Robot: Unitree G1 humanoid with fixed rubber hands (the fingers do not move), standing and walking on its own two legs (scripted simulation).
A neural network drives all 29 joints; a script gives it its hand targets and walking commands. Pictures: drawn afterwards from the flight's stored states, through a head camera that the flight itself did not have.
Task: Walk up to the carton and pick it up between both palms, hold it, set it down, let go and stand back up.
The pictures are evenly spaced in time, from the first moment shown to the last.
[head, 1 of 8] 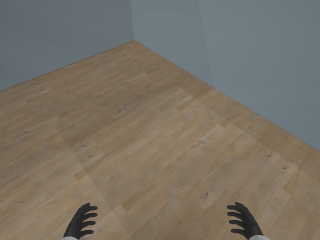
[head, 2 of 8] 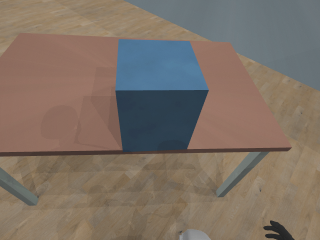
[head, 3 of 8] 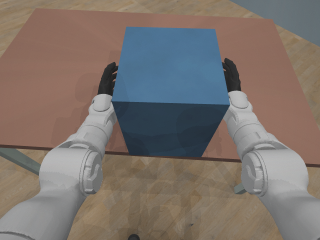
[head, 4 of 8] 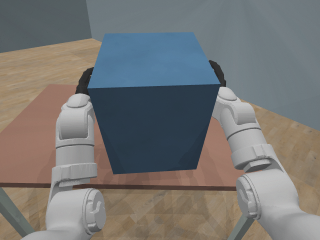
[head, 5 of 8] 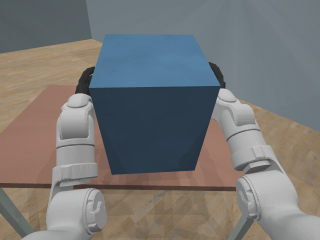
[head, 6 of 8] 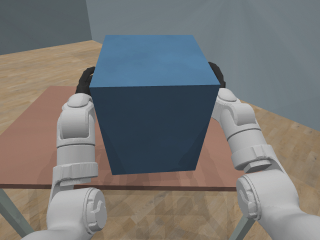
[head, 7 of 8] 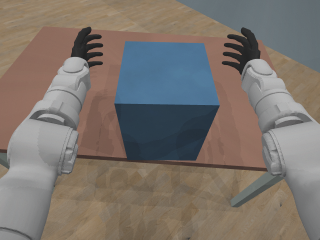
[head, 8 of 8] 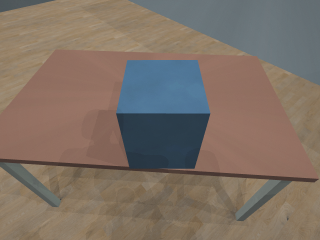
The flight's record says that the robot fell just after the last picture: no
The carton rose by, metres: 0.23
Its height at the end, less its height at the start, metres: +0.00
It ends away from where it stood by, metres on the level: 0.01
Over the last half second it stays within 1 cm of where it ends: yes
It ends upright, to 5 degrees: yes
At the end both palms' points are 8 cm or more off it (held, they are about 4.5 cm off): yes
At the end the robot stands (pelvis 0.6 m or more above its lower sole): yes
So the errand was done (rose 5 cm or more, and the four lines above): yes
